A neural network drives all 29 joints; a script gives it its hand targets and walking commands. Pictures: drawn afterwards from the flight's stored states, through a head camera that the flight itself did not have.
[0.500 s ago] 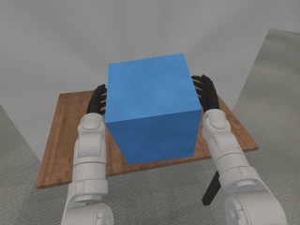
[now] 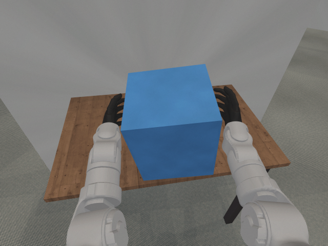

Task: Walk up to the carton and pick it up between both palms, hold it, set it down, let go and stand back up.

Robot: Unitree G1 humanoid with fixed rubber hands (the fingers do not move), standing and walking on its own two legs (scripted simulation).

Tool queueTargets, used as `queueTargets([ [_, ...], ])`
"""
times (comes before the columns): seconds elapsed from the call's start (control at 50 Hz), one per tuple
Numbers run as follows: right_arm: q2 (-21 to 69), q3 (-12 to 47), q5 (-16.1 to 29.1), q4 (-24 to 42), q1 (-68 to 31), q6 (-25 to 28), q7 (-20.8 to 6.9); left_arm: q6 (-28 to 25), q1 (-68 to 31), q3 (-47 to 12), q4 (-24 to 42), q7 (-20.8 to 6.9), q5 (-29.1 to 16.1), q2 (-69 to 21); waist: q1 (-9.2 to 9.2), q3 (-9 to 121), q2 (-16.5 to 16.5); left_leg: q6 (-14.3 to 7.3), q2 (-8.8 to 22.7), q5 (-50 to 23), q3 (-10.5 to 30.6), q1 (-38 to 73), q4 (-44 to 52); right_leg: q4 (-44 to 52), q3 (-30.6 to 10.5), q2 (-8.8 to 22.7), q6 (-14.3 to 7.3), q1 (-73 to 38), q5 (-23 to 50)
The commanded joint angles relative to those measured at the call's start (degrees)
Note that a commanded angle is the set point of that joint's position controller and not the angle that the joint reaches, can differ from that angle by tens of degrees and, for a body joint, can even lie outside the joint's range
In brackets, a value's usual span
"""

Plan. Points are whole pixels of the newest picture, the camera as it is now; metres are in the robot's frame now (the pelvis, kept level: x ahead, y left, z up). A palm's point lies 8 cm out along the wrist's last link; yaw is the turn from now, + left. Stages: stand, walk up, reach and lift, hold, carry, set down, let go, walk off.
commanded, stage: set down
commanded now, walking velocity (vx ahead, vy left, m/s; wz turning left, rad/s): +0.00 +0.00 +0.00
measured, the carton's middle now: (172, 126) +0.43 +0.02 +0.08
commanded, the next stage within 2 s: none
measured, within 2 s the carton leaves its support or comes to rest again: rests again in 1.60 s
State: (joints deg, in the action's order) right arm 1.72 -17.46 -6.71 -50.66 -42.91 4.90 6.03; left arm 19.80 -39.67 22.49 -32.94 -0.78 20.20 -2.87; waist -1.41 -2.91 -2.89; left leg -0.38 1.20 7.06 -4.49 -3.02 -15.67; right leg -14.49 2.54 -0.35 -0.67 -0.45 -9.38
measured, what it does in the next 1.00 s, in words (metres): stands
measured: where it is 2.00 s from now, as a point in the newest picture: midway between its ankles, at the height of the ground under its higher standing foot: outside the picture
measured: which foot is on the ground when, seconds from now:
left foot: down 0.00-1.00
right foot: down 0.00-1.00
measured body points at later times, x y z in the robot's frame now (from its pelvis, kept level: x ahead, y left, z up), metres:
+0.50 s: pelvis +0.01 +0.00 +0.00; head +0.00 +0.03 +0.45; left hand +0.41 +0.19 +0.12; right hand +0.43 -0.12 +0.13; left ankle +0.02 +0.11 -0.75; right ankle -0.01 -0.11 -0.75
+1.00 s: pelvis +0.02 +0.00 +0.00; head +0.03 +0.02 +0.45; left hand +0.42 +0.20 +0.10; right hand +0.45 -0.10 +0.11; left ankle +0.02 +0.11 -0.75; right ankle -0.01 -0.11 -0.75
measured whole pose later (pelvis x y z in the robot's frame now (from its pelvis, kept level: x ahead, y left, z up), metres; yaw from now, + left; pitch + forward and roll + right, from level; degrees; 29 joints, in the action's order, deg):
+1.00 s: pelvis +0.02 +0.00 +0.00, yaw +0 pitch +2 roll +0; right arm 7.0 -35.5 -24.2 -55.2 -47.3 5.6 4.8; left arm 9.5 -45.9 30.1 -47.3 -0.8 21.7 -1.4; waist -3.9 0.7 -3.2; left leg -0.2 1.5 7.2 -5.1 -9.9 -15.5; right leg -14.4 4.0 -0.2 -0.9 6.4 -9.8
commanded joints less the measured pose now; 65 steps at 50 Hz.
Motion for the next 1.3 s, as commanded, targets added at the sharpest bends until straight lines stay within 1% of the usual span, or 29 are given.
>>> queueTargets([
  [0.0,29.1,15.9,-1.2,6.2,-39.0,2.9,-7.8,-8.3,-43.8,-19.5,7.8,-5.4,-4.6,-25.9,-2.54,32.4,3.2,1.8,-1.0,-20.5,-2.1,11.1,-2.3,-0.7,3.7,-1.1,3.8,-3.8,18.2],
  [0.06,28.8,13.0,-2.7,4.3,-39.0,2.7,-7.6,-8.7,-44.9,-18.3,5.7,-5.5,-4.7,-25.6,-1.72,31.0,2.5,1.5,-1.0,-17.8,-2.3,9.8,-1.7,-0.1,3.7,-1.0,3.9,-3.4,15.8],
  [0.1,28.4,10.4,-4.3,3.1,-38.9,2.6,-7.5,-9.2,-46.0,-17.6,4.4,-5.7,-4.9,-25.6,-0.69,30.4,2.4,1.5,-1.0,-16.5,-2.7,9.4,-1.4,0.2,3.8,-1.0,3.8,-2.8,14.4],
  [0.16,28.4,6.3,-6.8,1.2,-38.7,2.3,-7.6,-10.0,-48.0,-16.9,3.0,-6.1,-5.0,-25.5,0.93,30.1,3.0,1.8,-1.0,-14.7,-3.0,9.8,-1.0,0.7,4.2,-0.9,3.7,-1.6,12.4],
  [0.22,28.2,3.2,-9.3,-0.2,-38.3,2.1,-7.9,-10.5,-49.2,-16.3,1.5,-6.3,-4.8,-25.4,1.86,30.4,3.8,2.1,-0.9,-14.3,-3.3,10.2,-0.8,0.8,4.3,-0.8,3.5,-1.0,11.8],
  [0.28,28.2,1.5,-11.1,-1.2,-38.3,2.0,-8.5,-10.8,-49.0,-15.1,-0.1,-6.4,-3.9,-25.1,1.47,30.9,4.5,2.4,-0.8,-15.2,-3.6,10.7,-0.8,0.7,4.4,-0.8,3.5,-0.9,12.3],
  [0.34,28.5,1.8,-11.5,-1.5,-38.8,2.2,-9.1,-10.9,-47.3,-13.2,-2.1,-6.1,-2.7,-24.5,-0.39,31.3,4.3,2.3,-0.6,-17.5,-3.9,10.5,-1.1,0.2,4.2,-0.8,3.6,-1.6,14.1],
  [0.38,28.7,2.4,-11.4,-1.3,-39.2,2.5,-9.4,-11.1,-46.2,-12.2,-2.9,-5.9,-2.1,-24.2,-1.73,32.3,4.2,2.3,-0.6,-19.9,-4.0,10.5,-1.6,-0.3,4.1,-0.9,3.8,-2.2,16.5],
  [0.44,28.9,3.7,-10.8,-0.9,-39.9,2.7,-9.7,-11.0,-44.4,-10.6,-4.1,-5.6,-1.2,-23.8,-3.62,32.3,3.7,2.2,-0.7,-22.4,-4.2,9.6,-2.2,-0.8,3.8,-1.1,3.8,-3.0,17.9],
  [0.52,29.0,4.2,-10.8,0.0,-40.7,3.2,-9.8,-11.1,-43.4,-8.8,-5.0,-5.5,-0.5,-23.2,-5.22,32.3,2.8,1.8,-0.9,-23.2,-4.5,7.3,-2.4,-1.5,3.4,-1.1,4.0,-4.1,19.1],
  [0.58,29.3,3.7,-11.5,0.9,-41.3,3.9,-9.6,-11.9,-44.2,-8.8,-4.9,-5.4,-0.8,-23.3,-5.14,34.2,2.6,1.7,-0.9,-23.8,-4.6,6.7,-2.9,-1.8,3.4,-1.0,3.9,-4.2,19.9],
  [0.6,29.3,3.4,-11.9,1.1,-41.4,4.2,-9.5,-12.3,-44.5,-9.0,-4.8,-5.4,-1.1,-23.4,-4.84,35.2,2.6,1.7,-0.8,-24.3,-4.5,6.8,-3.2,-1.9,3.5,-1.0,3.9,-3.9,20.3],
  [0.68,29.8,1.0,-14.1,0.8,-41.0,4.7,-9.3,-13.6,-46.6,-10.1,-4.7,-5.5,-1.8,-23.9,-3.27,37.7,3.2,2.1,-0.7,-24.4,-4.6,7.3,-3.6,-1.7,3.9,-0.9,3.5,-2.3,19.4],
  [0.74,30.2,-1.1,-16.0,0.1,-40.5,4.7,-9.3,-14.3,-48.0,-10.9,-4.9,-5.7,-2.2,-24.2,-1.72,39.1,3.8,2.3,-0.6,-24.0,-4.6,8.0,-3.6,-1.5,4.1,-0.8,3.3,-0.8,18.5],
  [0.78,30.2,-2.2,-17.1,-0.4,-40.0,4.7,-9.4,-14.6,-48.4,-11.1,-5.5,-5.8,-2.3,-24.3,-1.11,39.7,4.1,2.5,-0.5,-24.1,-4.6,8.5,-3.6,-1.4,4.3,-0.7,3.2,-0.2,18.2],
  [0.8,30.3,-2.6,-17.5,-0.6,-39.7,4.6,-9.4,-14.7,-48.2,-11.0,-5.9,-5.9,-2.2,-24.4,-1.12,39.7,4.2,2.5,-0.4,-24.3,-4.6,8.4,-3.6,-1.5,4.3,-0.7,3.2,-0.1,18.5],
  [0.82,30.2,-3.1,-18.0,-1.1,-39.4,4.5,-9.4,-14.7,-48.2,-10.8,-6.3,-6.0,-2.1,-24.3,-0.65,39.5,4.2,2.6,-0.4,-24.3,-4.6,8.4,-3.5,-1.5,4.3,-0.7,3.2,-0.1,18.6],
  [0.88,30.4,-3.8,-18.7,-2.0,-38.8,4.1,-9.6,-14.8,-47.1,-9.5,-7.8,-6.4,-1.4,-24.2,-0.8,38.4,4.0,2.6,-0.4,-24.2,-4.7,8.1,-3.3,-1.6,4.2,-0.6,3.5,-0.2,19.1],
  [0.92,30.4,-3.9,-18.9,-2.3,-38.7,3.9,-9.8,-14.6,-45.9,-8.0,-9.1,-6.6,-0.5,-23.8,-1.36,37.1,3.6,2.5,-0.4,-24.0,-4.7,7.5,-3.0,-1.7,4.1,-0.5,3.7,-0.6,19.3],
  [1.04,30.8,-3.0,-18.2,-2.2,-38.1,3.8,-10.5,-14.7,-43.1,-4.2,-10.7,-6.7,1.8,-22.6,-3.78,34.1,3.0,1.8,-0.3,-24.9,-5.0,5.8,-2.6,-2.2,3.5,-0.4,4.1,-1.5,20.1],
  [1.08,30.9,-2.6,-18.0,-1.5,-37.9,4.0,-10.7,-15.0,-42.6,-3.4,-10.8,-6.6,2.2,-22.4,-4.56,33.9,2.9,1.6,-0.3,-25.2,-5.2,5.3,-2.7,-2.3,3.4,-0.3,4.1,-1.7,20.2],
  [1.14,31.5,-1.9,-17.9,-0.8,-37.8,4.7,-10.9,-15.7,-42.5,-3.3,-10.1,-6.3,2.4,-22.3,-5.25,35.1,3.3,1.5,-0.2,-26.5,-5.2,5.3,-3.0,-2.6,3.2,-0.3,4.0,-1.7,20.6],
  [1.24,32.3,-1.6,-18.7,0.0,-37.6,6.2,-10.9,-17.7,-43.3,-4.6,-9.2,-5.9,2.0,-22.9,-5.3,38.5,3.5,1.4,0.0,-28.2,-5.2,5.7,-3.7,-2.7,3.4,-0.4,3.7,-0.8,20.5],
  [1.28,32.6,-2.0,-19.4,-0.1,-37.4,6.7,-10.7,-18.5,-43.9,-5.2,-9.0,-5.8,1.7,-23.2,-4.69,39.4,3.4,1.3,0.1,-28.2,-5.1,5.6,-3.9,-2.6,3.4,-0.4,3.6,-0.3,20.2],
])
